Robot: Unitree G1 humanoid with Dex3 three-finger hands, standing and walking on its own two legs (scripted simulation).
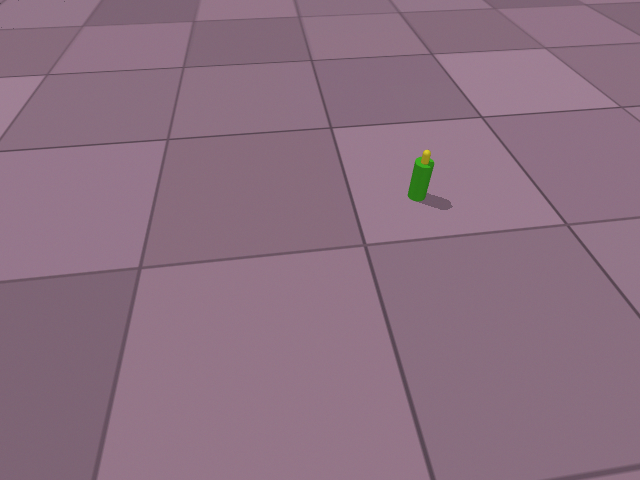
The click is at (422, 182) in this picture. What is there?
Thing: necked bottle
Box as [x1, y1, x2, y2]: [408, 150, 433, 200]
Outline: 429,150 425,150 422,156 418,157 415,160 408,191 408,196 413,200 422,200 425,196 433,166 433,161 429,157
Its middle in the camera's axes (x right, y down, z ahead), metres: +0.47 -0.31 +1.81
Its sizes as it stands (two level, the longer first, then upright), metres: 0.085 0.085 0.261
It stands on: the floor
